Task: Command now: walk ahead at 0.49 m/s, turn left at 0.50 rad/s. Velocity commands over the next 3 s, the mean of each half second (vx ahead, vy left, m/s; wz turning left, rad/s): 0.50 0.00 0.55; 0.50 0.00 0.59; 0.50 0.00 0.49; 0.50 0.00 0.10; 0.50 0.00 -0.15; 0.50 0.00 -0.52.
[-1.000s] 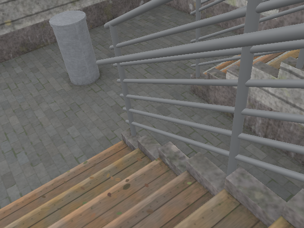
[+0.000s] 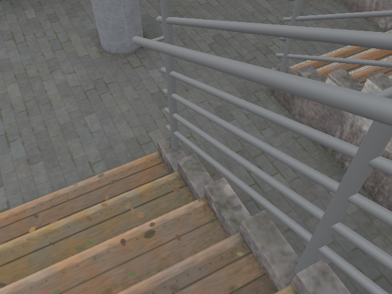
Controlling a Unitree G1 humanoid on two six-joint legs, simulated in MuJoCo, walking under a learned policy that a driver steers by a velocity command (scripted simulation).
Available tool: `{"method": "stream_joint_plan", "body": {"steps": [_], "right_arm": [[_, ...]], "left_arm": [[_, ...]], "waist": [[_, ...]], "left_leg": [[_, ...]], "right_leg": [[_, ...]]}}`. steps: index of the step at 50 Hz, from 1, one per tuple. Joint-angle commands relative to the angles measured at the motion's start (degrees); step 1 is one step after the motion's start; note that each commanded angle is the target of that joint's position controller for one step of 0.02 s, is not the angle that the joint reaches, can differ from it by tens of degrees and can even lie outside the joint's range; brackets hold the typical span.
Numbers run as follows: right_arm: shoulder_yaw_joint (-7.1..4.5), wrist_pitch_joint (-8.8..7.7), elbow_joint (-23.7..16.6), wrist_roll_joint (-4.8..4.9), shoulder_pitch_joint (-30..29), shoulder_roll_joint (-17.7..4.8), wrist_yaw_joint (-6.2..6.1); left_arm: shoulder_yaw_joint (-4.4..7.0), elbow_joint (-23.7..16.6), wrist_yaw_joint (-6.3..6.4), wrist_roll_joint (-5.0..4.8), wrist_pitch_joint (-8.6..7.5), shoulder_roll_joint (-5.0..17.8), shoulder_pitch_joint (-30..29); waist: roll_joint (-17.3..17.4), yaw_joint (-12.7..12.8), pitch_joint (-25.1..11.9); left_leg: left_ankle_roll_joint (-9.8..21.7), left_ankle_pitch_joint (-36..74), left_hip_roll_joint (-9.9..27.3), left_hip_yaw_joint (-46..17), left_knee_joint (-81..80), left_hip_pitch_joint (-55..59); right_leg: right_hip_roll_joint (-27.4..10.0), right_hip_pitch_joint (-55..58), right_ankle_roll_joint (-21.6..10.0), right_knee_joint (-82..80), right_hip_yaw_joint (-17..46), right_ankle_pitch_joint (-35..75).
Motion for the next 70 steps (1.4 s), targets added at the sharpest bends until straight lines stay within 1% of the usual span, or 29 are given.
{"method": "stream_joint_plan", "body": {"steps": [1,4,6,7,8,9,10,13,16,20,25,29,30,32,33,38,42,46,49,51,52,53,54,56,58,60,62,65,70], "right_arm": [[1.06,-1.01,-3.99,0.06,-6.81,0.84,0.44],[1.65,-1.95,-3.09,-0.37,-6.94,1.68,0.54],[0.15,-2.41,2.54,-0.55,10.02,-2.3,-0.24],[-0.72,-1.37,5.51,-0.95,16.09,-3.37,0.35],[-2.11,-1.33,6.37,-1.02,20.1,-10.13,0.05],[-2.95,-0.71,4.83,2.05,25.71,-12.76,-0.31],[-2.62,-0.13,2.8,2.33,26.34,-12.08,-1.17],[-0.75,0.26,1.29,-0.39,15.84,-7.07,-4.32],[1.35,-1.84,-1.43,0.08,5.1,-4.5,-3.34],[1.36,-1.73,-2.97,2.12,5.84,-4.52,-3.12],[0.32,-0.15,-4.85,-0.14,16.97,-5.95,-4.56],[-1.14,-0.45,-10.63,-0.47,3.48,-8.62,-4.48],[-0.81,-0.56,-11.58,-0.13,11.84,-2.18,-4.22],[-0.87,0.62,-12.24,-1.91,9.69,-4.16,-4.39],[-0.79,1.11,-12.96,-1.72,3.4,-4.67,-3.82],[-0.2,2.16,-15.31,-0.69,-2.0,-3.93,-0.43],[1.73,2.14,-14.06,-1.76,-4.67,-0.09,0.63],[2.01,1.2,-14.11,1.0,-16.08,-0.44,-0.01],[2.02,-0.27,-10.04,-0.9,-9.31,-0.36,-0.9],[0.33,0.15,-2.04,-1.88,8.71,-3.22,-1.13],[-1.34,0.41,-0.51,-2.2,14.73,-7.53,-0.95],[-1.59,0.09,-3.22,0.79,17.4,-9.69,-1.17],[-1.94,0.2,-4.14,2.79,18.33,-10.28,-1.38],[-0.61,-0.72,-4.94,0.97,12.37,-6.88,-3.26],[0.17,-2.8,-4.84,1.23,6.03,-5.59,-3.67],[-0.39,-2.24,-3.86,1.2,6.79,-7.64,-3.51],[-0.14,-2.44,-3.63,0.58,6.95,-5.24,-2.44],[0.74,-4.35,1.64,2.37,17.46,-1.63,-3.84],[1.41,-4.64,-0.56,2.38,15.4,-3.24,-5.87]], "left_arm": [[0.28,-3.53,1.39,0.42,-0.18,5.07,0.41],[-0.19,-1.5,2.78,0.56,2.62,4.55,5.33],[0.15,-0.68,3.04,1.25,3.18,7.45,4.15],[0.4,-1.05,2.48,0.88,3.09,7.47,2.91],[0.32,-3.2,2.06,-0.64,2.65,4.0,7.91],[-0.16,-6.33,2.1,-2.03,2.1,5.78,5.42],[0.25,-8.91,2.1,-1.69,1.58,7.69,-1.17],[0.3,-10.37,1.12,3.45,2.8,5.48,-8.5],[-1.82,-17.04,0.27,3.11,4.67,-0.09,-18.66],[-0.87,-12.44,-1.39,1.31,5.46,2.59,-10.05],[0.2,-16.66,-2.55,1.35,4.05,4.71,-20.63],[1.61,-10.76,-2.51,1.47,0.48,7.62,1.29],[2.47,-9.53,-1.81,1.67,0.53,11.31,2.14],[2.16,-12.24,-0.25,-0.61,1.61,9.44,-1.65],[1.77,-12.63,-0.3,0.23,2.5,7.49,-2.19],[1.27,-14.36,-1.64,-0.18,3.05,5.61,-7.18],[1.12,-12.06,0.16,-1.39,-0.62,5.62,-6.23],[0.7,-9.28,-0.69,3.21,2.29,5.87,5.34],[0.02,-6.66,1.32,2.19,4.4,5.03,7.63],[0.12,-6.77,0.98,1.19,5.41,7.97,6.89],[0.73,-8.07,-0.14,0.78,5.27,7.71,6.38],[0.99,-10.77,0.11,-0.39,5.32,9.23,5.27],[1.03,-12.75,0.37,0.36,5.12,10.61,2.71],[1.48,-15.93,0.06,1.28,3.78,10.52,-6.06],[1.1,-17.25,-0.4,1.75,5.18,8.37,-11.57],[-0.18,-12.14,-1.0,4.11,7.4,2.73,-6.01],[0.53,-9.7,-0.72,3.37,8.29,4.06,0.47],[1.18,-17.87,-0.86,2.32,6.62,6.54,-17.24],[-0.75,-18.93,-4.61,1.64,6.04,1.81,-21.24]], "waist": [[-1.57,2.46,5.48],[-0.47,5.04,6.02],[-2.63,-3.62,-0.65],[2.03,-7.85,-3.0],[16.55,-4.57,-9.04],[11.73,-9.6,-23.35],[-1.48,-12.84,-24.26],[-11.6,-5.04,-8.05],[-6.15,1.87,3.82],[8.65,2.69,-8.14],[0.54,-3.02,-0.85],[-5.43,10.16,-4.92],[-21.01,3.83,-8.74],[-8.12,0.91,-2.95],[0.7,2.31,2.22],[-7.48,-1.55,1.97],[-4.96,-2.94,0.9],[-2.66,5.43,3.46],[-2.78,3.72,6.1],[0.94,-5.74,-0.54],[13.18,-7.92,-5.23],[13.23,-9.5,-16.22],[8.13,-11.48,-21.83],[-1.0,-6.31,-10.12],[-4.04,-0.49,1.41],[-2.22,0.96,-5.21],[0.68,2.39,-6.14],[-0.8,-3.21,0.6],[-3.04,-2.78,-3.69]], "left_leg": [[-0.66,5.12,-2.03,4.71,-8.38,8.14],[0.05,0.93,-1.91,6.16,-15.72,11.41],[2.8,-4.07,-2.97,5.95,-20.29,26.15],[4.63,-1.59,-2.58,4.29,-23.83,37.16],[12.13,35.6,7.73,-3.4,-3.32,60.71],[20.23,38.51,17.81,-18.38,4.56,76.38],[22.34,25.01,20.65,-23.87,-3.73,73.46],[21.11,-21.87,20.17,-33.89,-13.02,41.12],[12.24,-34.78,6.1,-19.7,-22.27,-1.36],[11.59,-11.41,1.8,-16.94,-17.24,8.41],[14.88,-19.99,5.08,-28.65,-12.37,22.6],[7.68,-16.52,-3.34,-19.7,14.37,12.73],[4.17,-56.21,-12.02,-12.31,32.37,-0.11],[3.43,-60.98,-7.23,-7.24,39.18,-17.78],[2.78,-55.02,-4.69,-7.79,37.48,-17.11],[1.26,-23.67,-4.47,-1.22,18.63,0.13],[1.37,5.57,-4.02,-1.49,1.37,10.2],[-0.02,-1.2,-2.37,0.31,-9.53,-0.21],[1.39,-5.01,-1.73,2.66,-18.78,14.62],[4.55,-15.77,-4.15,1.75,-20.32,34.44],[9.67,5.93,0.99,-3.77,-7.51,54.41],[14.19,27.27,11.86,-14.7,6.62,70.66],[17.18,17.6,14.42,-19.78,1.82,69.69],[18.64,-36.68,18.35,-35.25,-14.05,46.9],[16.73,-35.19,11.18,-31.18,-17.33,19.7],[15.61,-25.26,7.9,-28.69,-14.65,12.99],[15.03,-19.5,6.15,-28.45,-13.03,11.11],[14.48,-38.73,2.69,-31.13,-10.36,21.51],[8.71,-55.97,-3.39,-22.95,-1.38,5.09]], "right_leg": [[-11.19,-11.45,-1.23,-0.24,4.37,19.27],[-12.94,-6.77,-2.56,15.25,5.48,28.77],[-13.61,-7.41,-4.18,34.61,5.42,42.47],[-9.42,-13.52,-3.11,50.54,2.33,30.76],[-3.33,-38.8,-0.16,79.0,0.39,-14.54],[-4.81,-53.72,0.76,89.44,8.4,-16.28],[-5.78,-61.07,1.34,87.19,10.49,-11.86],[-9.31,-65.03,1.39,71.27,16.55,-0.31],[-7.4,-43.02,3.41,34.19,14.05,23.49],[-6.2,-22.31,3.16,24.73,14.9,39.58],[-3.64,-32.67,3.69,18.39,15.87,21.13],[-2.01,-3.03,0.06,-4.11,18.01,21.12],[-15.28,10.51,-4.24,-5.74,34.22,32.62],[-24.68,8.03,-9.6,-14.92,52.94,25.81],[-23.67,0.51,-8.75,-13.18,44.87,26.42],[-10.02,-16.99,-3.02,-12.38,16.22,20.02],[-9.51,-22.5,-1.1,-5.27,11.99,7.12],[-13.29,-6.09,-3.04,3.83,15.83,10.91],[-13.42,-10.64,-3.27,17.18,10.1,22.82],[-11.9,-16.3,-5.1,41.05,8.02,27.32],[-5.35,-35.34,-2.22,66.43,1.06,-2.88],[-6.86,-51.16,-0.37,77.57,6.35,-13.02],[-8.85,-55.1,0.68,76.39,10.58,-8.93],[-9.02,-59.14,2.23,53.52,18.24,7.35],[-8.88,-45.17,5.64,31.46,17.33,17.89],[-6.48,-32.61,6.9,31.07,14.29,21.57],[-7.76,-32.13,5.29,33.38,14.39,28.49],[-8.06,-49.49,3.46,12.81,18.93,48.19],[-1.97,-21.02,3.59,-0.75,17.14,62.62]]}}
Next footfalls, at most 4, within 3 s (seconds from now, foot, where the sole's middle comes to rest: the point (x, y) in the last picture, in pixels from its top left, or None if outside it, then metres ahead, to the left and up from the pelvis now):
0.14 left None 0.20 0.06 -0.90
0.58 right None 0.39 -0.10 -0.90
1.02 left None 0.53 0.20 -1.07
1.54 right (162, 235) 0.91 0.23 -1.23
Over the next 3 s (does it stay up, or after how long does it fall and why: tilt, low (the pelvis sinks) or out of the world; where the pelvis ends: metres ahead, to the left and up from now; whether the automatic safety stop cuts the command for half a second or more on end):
stays up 1.25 0.78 -0.79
